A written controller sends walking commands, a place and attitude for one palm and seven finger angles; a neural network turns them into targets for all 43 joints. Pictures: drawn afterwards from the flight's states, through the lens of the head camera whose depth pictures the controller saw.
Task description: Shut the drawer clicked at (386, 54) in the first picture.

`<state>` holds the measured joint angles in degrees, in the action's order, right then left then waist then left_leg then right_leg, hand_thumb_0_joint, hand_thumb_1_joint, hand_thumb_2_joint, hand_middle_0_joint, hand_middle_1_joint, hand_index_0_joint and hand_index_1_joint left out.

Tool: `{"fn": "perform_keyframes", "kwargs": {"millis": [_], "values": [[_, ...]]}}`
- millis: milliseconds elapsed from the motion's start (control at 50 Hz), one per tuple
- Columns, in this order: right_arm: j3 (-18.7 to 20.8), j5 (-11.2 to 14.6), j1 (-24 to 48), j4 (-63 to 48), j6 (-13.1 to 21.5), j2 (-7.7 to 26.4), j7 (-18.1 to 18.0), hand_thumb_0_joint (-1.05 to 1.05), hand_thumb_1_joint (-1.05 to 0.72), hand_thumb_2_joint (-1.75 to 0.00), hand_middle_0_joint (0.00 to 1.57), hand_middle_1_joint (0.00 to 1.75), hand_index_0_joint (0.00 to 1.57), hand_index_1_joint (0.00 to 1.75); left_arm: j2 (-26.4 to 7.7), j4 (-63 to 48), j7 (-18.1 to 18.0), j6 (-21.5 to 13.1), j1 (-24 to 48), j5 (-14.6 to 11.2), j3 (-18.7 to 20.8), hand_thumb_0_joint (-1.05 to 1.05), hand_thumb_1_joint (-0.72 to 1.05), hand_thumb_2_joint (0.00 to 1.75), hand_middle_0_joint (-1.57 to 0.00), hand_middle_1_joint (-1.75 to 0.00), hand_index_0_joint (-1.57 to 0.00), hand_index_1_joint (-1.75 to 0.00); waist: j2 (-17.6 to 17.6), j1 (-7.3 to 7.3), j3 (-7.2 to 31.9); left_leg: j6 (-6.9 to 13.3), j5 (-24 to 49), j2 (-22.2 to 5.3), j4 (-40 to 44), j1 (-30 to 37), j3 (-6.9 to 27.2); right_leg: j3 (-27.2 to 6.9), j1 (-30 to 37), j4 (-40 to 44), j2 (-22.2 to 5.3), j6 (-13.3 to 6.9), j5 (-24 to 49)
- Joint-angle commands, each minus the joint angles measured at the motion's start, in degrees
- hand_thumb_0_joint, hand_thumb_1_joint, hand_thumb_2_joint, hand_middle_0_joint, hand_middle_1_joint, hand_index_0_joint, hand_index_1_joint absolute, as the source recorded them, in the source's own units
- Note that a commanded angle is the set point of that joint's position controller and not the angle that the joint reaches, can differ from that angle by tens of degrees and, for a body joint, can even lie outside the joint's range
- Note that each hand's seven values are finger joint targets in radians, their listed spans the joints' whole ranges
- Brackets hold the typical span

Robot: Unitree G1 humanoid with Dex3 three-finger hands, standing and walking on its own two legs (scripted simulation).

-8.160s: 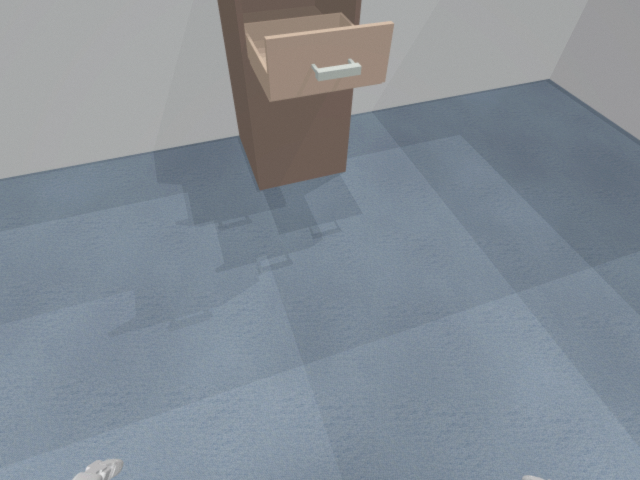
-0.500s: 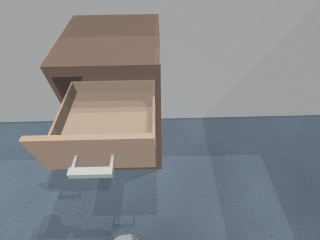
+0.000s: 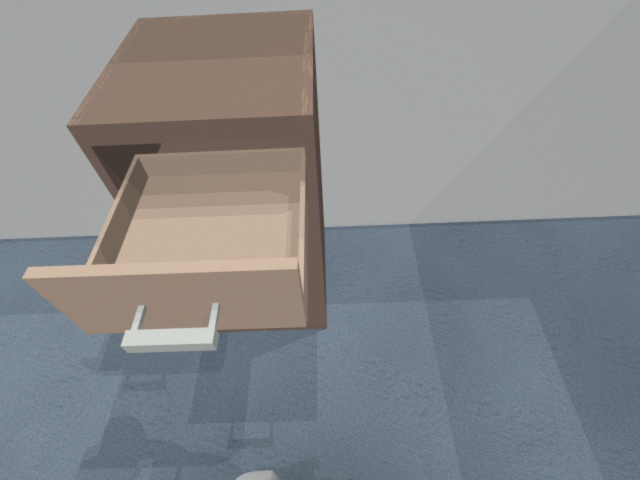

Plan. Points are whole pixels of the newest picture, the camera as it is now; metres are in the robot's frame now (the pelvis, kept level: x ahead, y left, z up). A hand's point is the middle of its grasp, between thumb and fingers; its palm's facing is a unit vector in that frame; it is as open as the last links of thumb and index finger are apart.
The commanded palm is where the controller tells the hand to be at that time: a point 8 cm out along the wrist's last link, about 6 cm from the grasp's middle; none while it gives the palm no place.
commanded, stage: come to a stop and stand still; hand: left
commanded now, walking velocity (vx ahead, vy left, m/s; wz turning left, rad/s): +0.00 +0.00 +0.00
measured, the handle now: (174, 325) +0.32 +0.26 -0.06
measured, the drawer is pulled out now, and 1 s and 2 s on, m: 0.29 0.29 0.29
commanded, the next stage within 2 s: look again from close up in 0.38 s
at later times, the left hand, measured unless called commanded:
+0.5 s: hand out of the picture +0.04 +0.16 -0.16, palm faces +0.03 -0.98 -0.20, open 7.3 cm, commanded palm none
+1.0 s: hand out of the picture -0.04 +0.19 -0.17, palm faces +0.03 -0.99 -0.15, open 7.4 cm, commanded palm none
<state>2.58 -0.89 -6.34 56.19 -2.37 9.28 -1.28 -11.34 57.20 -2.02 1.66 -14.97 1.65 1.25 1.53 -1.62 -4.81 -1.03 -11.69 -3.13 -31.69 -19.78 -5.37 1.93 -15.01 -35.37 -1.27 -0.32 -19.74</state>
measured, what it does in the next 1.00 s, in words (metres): steps on the spot: left foot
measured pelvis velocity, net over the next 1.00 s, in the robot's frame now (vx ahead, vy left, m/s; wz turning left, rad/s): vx -0.01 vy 0.03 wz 0.01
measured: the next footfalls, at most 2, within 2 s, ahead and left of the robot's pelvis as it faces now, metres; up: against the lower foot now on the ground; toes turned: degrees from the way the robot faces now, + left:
left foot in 0.26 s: +0.01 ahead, +0.10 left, +0.00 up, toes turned +4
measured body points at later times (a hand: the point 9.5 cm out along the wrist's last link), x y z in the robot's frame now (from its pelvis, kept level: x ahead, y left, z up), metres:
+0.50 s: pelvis -0.02 -0.02 +0.01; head +0.00 -0.01 +0.46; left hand +0.04 +0.21 -0.14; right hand +0.00 -0.24 -0.14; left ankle -0.03 +0.09 -0.73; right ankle -0.01 -0.10 -0.73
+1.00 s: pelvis -0.01 +0.03 +0.02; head +0.01 +0.05 +0.46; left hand -0.04 +0.24 -0.15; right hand +0.00 -0.19 -0.14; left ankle -0.03 +0.09 -0.73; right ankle -0.01 -0.10 -0.73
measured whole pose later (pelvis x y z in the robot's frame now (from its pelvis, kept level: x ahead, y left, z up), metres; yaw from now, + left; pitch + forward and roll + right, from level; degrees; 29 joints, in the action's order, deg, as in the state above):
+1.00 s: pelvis -0.01 +0.03 +0.02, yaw +1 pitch -1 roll -1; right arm -0.4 -0.5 -15.0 66.0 0.8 7.8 -2.0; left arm -7.5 64.7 -2.5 -0.4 -18.9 0.8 -1.0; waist -1.2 -0.3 -2.0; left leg 4.5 -15.0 2.8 -23.2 -7.6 -4.9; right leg 2.4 -9.7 -23.4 -1.5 1.1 -12.7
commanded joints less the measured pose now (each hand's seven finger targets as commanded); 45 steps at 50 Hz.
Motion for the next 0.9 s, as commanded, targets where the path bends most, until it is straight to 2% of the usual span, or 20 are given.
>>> {"fn": "perform_keyframes", "kwargs": {"millis": [0,20,40,100,140,160,200,220,240,260,280,300,320,360,400,520,600,720,800,880], "values": [[2.41,-0.61,-1.95,-7.77,-0.65,5.75,0.75,0.00,-0.90,-0.90,0.20,0.30,0.20,0.30,-9.21,-8.21,-1.30,-1.54,-0.14,0.24,1.38,0.00,0.90,0.90,-0.20,-0.30,-0.20,-0.30,-16.81,1.93,2.77,0.67,-11.54,2.08,-20.11,-5.41,7.58,-19.44,-6.84,21.54,-13.65,-4.73,-5.41],[2.02,-0.67,-3.94,-7.13,-0.86,5.44,1.15,0.00,-0.90,-0.90,0.20,0.30,0.20,0.30,-8.90,-8.71,-1.50,-1.90,0.92,-0.10,0.87,0.00,0.90,0.90,-0.20,-0.30,-0.20,-0.30,-14.21,3.09,1.97,0.67,-9.39,2.10,-22.53,-5.47,6.43,-17.24,-4.64,19.91,-12.22,-4.18,1.87],[2.10,-0.44,-4.58,-7.17,-0.45,5.40,1.29,0.00,-0.90,-0.90,0.20,0.30,0.20,0.30,-8.81,-9.02,-1.52,-2.17,1.70,-0.06,1.38,0.00,0.90,0.90,-0.20,-0.30,-0.20,-0.30,-11.21,3.41,2.42,0.87,-9.61,1.50,-23.70,-5.13,6.73,-15.16,-4.21,18.05,-12.39,-5.72,5.77],[1.78,0.15,-4.04,-7.67,0.13,5.37,1.08,0.00,-0.90,-0.90,0.20,0.30,0.20,0.30,-10.21,-9.68,-1.14,-2.14,1.63,0.21,2.02,0.00,0.90,0.90,-0.20,-0.30,-0.20,-0.30,-7.76,2.33,2.01,0.65,-11.93,1.20,-17.14,-3.65,5.04,-12.37,-1.42,16.47,-12.62,-8.92,10.74],[1.08,0.03,-4.69,-6.67,0.43,4.45,1.07,0.00,-0.90,-0.90,0.20,0.30,0.20,0.30,-9.88,-8.51,-0.99,-2.06,-0.19,0.02,1.75,0.00,0.90,0.90,-0.20,-0.30,-0.20,-0.30,-8.25,1.57,2.64,0.73,-11.49,1.94,-8.45,-0.75,3.25,-11.82,1.95,16.29,-12.10,-7.81,13.28],[0.81,0.09,-5.83,-5.66,0.70,4.78,0.84,0.00,-0.90,-0.90,0.20,0.30,0.20,0.30,-9.86,-7.99,-0.95,-2.10,0.01,-0.30,1.62,0.00,0.90,0.90,-0.20,-0.30,-0.20,-0.30,-7.89,1.99,3.22,0.91,-9.37,1.85,-4.64,1.67,3.50,-11.64,2.24,16.48,-11.80,-6.87,12.43],[0.28,0.01,-8.50,-3.37,1.56,5.35,0.41,0.00,-0.90,-0.90,0.20,0.30,0.20,0.30,-8.96,-6.84,-0.91,-2.28,0.82,-0.83,1.17,0.00,0.90,0.90,-0.20,-0.30,-0.20,-0.30,-4.12,2.68,4.00,1.75,-1.45,1.03,4.06,7.58,5.49,-10.12,1.21,16.08,-9.64,-3.39,10.50],[-0.08,-0.16,-9.41,-2.39,2.01,5.96,0.36,0.00,-0.90,-0.90,0.20,0.30,0.20,0.30,-7.93,-6.54,-0.85,-2.27,0.69,-0.91,0.85,0.00,0.90,0.90,-0.20,-0.30,-0.20,-0.30,-3.05,2.16,4.34,2.52,3.77,-1.10,5.62,9.39,7.09,-7.90,1.54,15.29,-7.53,-1.60,11.23],[-0.25,-0.32,-9.21,-1.84,2.13,6.85,0.12,0.00,-0.90,-0.90,0.20,0.30,0.20,0.30,-7.10,-6.20,-0.90,-2.31,0.29,-1.06,0.86,0.00,0.90,0.90,-0.20,-0.30,-0.20,-0.30,-2.70,1.51,4.39,2.93,4.79,-2.26,5.21,8.71,7.56,-7.49,2.48,15.99,-6.50,0.24,11.64],[-0.41,-0.35,-9.27,-0.92,2.26,6.73,-0.10,0.00,-0.90,-0.90,0.20,0.30,0.20,0.30,-7.55,-5.35,-0.84,-2.47,0.40,-1.15,0.84,0.00,0.90,0.90,-0.20,-0.30,-0.20,-0.30,-1.54,1.52,5.10,2.79,5.70,-1.80,4.74,7.70,7.25,-7.42,4.79,15.90,-6.58,0.93,14.79],[-0.60,-0.23,-9.01,-0.09,2.33,6.24,-0.09,0.00,-0.90,-0.90,0.20,0.30,0.20,0.30,-7.94,-4.46,-0.79,-2.37,0.81,-1.19,0.78,0.00,0.90,0.90,-0.20,-0.30,-0.20,-0.30,1.86,1.52,5.72,2.49,5.61,-1.76,5.89,7.24,7.34,-6.75,6.56,15.24,-6.98,0.76,15.55],[-0.83,-0.22,-8.80,0.47,2.27,5.98,-0.14,0.00,-0.90,-0.90,0.20,0.30,0.20,0.30,-7.80,-3.86,-0.75,-2.37,0.84,-1.27,0.68,0.00,0.90,0.90,-0.20,-0.30,-0.20,-0.30,2.26,1.35,5.79,2.32,4.27,-1.92,6.64,6.56,7.42,-6.74,7.62,15.68,-6.88,0.78,14.50],[-0.93,-0.21,-9.13,0.93,2.40,5.98,-0.14,0.00,-0.90,-0.90,0.20,0.30,0.20,0.30,-7.73,-3.39,-0.70,-2.50,0.33,-1.19,0.56,0.00,0.90,0.90,-0.20,-0.30,-0.20,-0.30,1.95,1.07,6.47,2.15,4.39,-2.03,7.16,6.74,7.25,-6.68,9.13,16.09,-6.77,0.95,15.45],[-0.93,-0.29,-9.53,1.78,2.26,5.84,-0.18,0.00,-0.90,-0.90,0.20,0.30,0.20,0.30,-7.13,-2.41,-0.62,-2.51,0.62,-1.24,0.39,0.00,0.90,0.90,-0.20,-0.30,-0.20,-0.30,-0.59,1.47,3.95,1.86,0.09,-1.66,8.22,5.97,7.05,-7.19,7.14,18.11,-6.77,0.40,9.47],[-0.98,-0.39,-10.23,2.84,2.26,5.57,-0.16,0.00,-0.90,-0.90,0.20,0.30,0.20,0.30,-6.47,-1.52,-0.50,-2.58,0.73,-1.17,0.25,0.00,0.90,0.90,-0.20,-0.30,-0.20,-0.30,-1.17,1.83,1.42,1.96,-1.48,-1.53,9.32,5.84,7.40,-7.69,4.65,19.69,-6.46,-0.42,4.84],[-1.18,-0.21,-11.74,5.26,3.15,5.43,-0.27,0.00,-0.90,-0.90,0.20,0.30,0.20,0.30,-4.82,0.65,-0.42,-3.11,-1.27,-1.11,-0.23,0.00,0.90,0.90,-0.20,-0.30,-0.20,-0.30,-1.84,1.81,3.17,2.46,1.95,-2.74,11.36,7.64,8.09,-6.01,6.02,17.90,-5.47,-1.36,10.21],[-1.41,-0.05,-11.99,6.53,3.37,5.16,-0.43,0.00,-0.90,-0.90,0.20,0.30,0.20,0.30,-3.75,2.12,-0.46,-3.20,-2.94,-1.13,-0.60,0.00,0.90,0.90,-0.20,-0.30,-0.20,-0.30,-2.43,1.78,1.87,2.75,2.24,-2.91,12.12,7.79,8.27,-5.52,5.16,16.97,-5.35,-1.52,11.15],[-1.59,0.24,-12.50,7.86,3.87,5.01,-0.61,0.00,-0.90,-0.90,0.20,0.30,0.20,0.30,-2.79,3.89,-0.60,-3.20,-5.23,-0.99,-1.01,0.00,0.90,0.90,-0.20,-0.30,-0.20,-0.30,-1.30,1.70,3.22,3.38,6.27,-3.42,12.71,9.80,8.41,-4.58,5.86,15.34,-5.14,-1.24,14.47],[-1.78,0.37,-12.32,8.45,3.86,4.76,-0.71,0.00,-0.90,-0.90,0.20,0.30,0.20,0.30,-1.99,4.89,-0.68,-2.98,-6.31,-0.93,-1.34,0.00,0.90,0.90,-0.20,-0.30,-0.20,-0.30,-1.65,1.65,0.64,3.56,4.15,-3.29,13.67,8.69,8.65,-4.40,4.64,15.30,-5.14,-0.91,12.53],[-1.90,0.39,-12.67,8.83,4.14,4.84,-0.89,0.00,-0.90,-0.90,0.20,0.30,0.20,0.30,-1.45,5.54,-0.79,-2.87,-7.18,-0.88,-1.40,0.00,0.90,0.90,-0.20,-0.30,-0.20,-0.30,-1.11,1.71,1.52,3.77,7.10,-3.47,13.73,10.11,8.67,-4.05,5.02,14.50,-5.15,-0.66,13.72]]}}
